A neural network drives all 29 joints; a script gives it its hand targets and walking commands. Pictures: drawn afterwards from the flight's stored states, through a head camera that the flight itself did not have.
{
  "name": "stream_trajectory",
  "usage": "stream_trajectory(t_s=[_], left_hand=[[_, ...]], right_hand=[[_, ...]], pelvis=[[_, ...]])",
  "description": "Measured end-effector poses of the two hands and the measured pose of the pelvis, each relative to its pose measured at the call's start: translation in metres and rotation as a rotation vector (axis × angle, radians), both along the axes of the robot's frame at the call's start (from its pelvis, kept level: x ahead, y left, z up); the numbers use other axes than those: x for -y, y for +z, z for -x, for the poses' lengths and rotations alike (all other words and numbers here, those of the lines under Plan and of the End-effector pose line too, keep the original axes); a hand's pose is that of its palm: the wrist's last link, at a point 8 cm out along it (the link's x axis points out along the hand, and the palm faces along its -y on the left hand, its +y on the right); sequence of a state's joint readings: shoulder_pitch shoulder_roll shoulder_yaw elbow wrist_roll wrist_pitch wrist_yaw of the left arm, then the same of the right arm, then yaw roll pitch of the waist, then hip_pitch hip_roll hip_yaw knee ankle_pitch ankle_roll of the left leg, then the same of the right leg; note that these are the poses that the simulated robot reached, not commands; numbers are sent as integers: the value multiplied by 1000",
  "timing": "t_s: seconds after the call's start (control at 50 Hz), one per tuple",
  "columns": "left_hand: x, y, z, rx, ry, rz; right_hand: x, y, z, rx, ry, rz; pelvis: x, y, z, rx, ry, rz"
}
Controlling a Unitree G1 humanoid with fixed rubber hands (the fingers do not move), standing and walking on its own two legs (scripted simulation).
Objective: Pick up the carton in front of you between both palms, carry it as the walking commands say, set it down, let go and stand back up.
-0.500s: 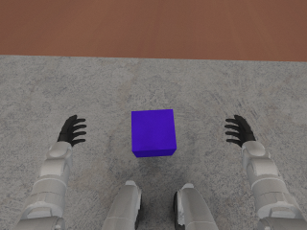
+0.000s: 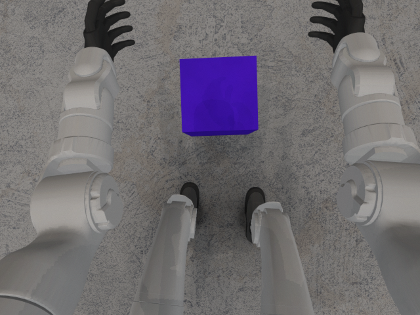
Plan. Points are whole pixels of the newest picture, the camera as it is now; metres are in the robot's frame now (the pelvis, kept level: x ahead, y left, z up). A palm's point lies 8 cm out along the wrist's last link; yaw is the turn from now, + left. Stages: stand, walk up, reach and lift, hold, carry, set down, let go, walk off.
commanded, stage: reach and lift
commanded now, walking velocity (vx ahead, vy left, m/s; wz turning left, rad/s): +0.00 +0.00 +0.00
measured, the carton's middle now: (218, 102) +0.51 +0.04 -0.52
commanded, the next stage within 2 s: none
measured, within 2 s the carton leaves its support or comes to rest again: leaves its support in 1.72 s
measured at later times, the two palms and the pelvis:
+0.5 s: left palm (141, 92) +0.49 +0.23 -0.33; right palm (297, 87) +0.53 -0.16 -0.34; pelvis -0.01 -0.01 -0.18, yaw +1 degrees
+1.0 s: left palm (158, 99) +0.50 +0.22 -0.45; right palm (280, 96) +0.53 -0.15 -0.46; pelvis -0.02 +0.00 -0.27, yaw +1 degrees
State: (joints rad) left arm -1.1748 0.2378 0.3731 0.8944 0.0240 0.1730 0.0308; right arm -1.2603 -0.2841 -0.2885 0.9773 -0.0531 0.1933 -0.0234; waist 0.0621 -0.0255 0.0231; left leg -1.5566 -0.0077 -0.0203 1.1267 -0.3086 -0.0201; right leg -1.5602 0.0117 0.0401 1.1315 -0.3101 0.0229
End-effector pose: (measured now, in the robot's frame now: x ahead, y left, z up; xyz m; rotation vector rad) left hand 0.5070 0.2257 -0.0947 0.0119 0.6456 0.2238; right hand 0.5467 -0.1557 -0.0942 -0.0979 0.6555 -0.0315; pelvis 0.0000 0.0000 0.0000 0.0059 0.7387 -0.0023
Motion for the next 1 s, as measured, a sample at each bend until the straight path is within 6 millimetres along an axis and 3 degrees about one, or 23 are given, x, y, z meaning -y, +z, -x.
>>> stream_trajectory(t_s=[0.1, 0.18, 0.3, 0.4, 0.48, 0.64, 0.84, 1.0], left_hand=[[1, -27, -2, -7, 7, 1], [1, -61, 2, -29, 13, 0], [-1, -131, 11, -58, 23, -3], [-4, -190, 16, -53, 23, -12], [-6, -226, 18, -40, 22, -11], [0, -279, 16, -54, 24, 3], [8, -345, 15, -108, 5, 1], [9, -360, 10, -96, 13, 4]], right_hand=[[-2, -30, -2, -9, -7, -7], [-3, -66, 2, -29, -16, -7], [-1, -139, 13, -48, -22, 3], [1, -198, 18, -36, -16, 8], [1, -234, 19, -23, -13, 8], [-4, -281, 16, -36, -20, 1], [-7, -347, 19, -85, -25, -9], [-9, -365, 16, -66, 0, -6]], pelvis=[[0, -7, -15, -79, -1, 0], [1, -27, -25, -145, 0, -2], [2, -77, -24, -206, 7, -6], [4, -128, -12, -198, 12, -7], [5, -167, 2, -154, 13, -5], [6, -222, 25, -41, 14, -5], [3, -260, 33, 45, 9, -2], [2, -273, 23, 77, 13, -3]])
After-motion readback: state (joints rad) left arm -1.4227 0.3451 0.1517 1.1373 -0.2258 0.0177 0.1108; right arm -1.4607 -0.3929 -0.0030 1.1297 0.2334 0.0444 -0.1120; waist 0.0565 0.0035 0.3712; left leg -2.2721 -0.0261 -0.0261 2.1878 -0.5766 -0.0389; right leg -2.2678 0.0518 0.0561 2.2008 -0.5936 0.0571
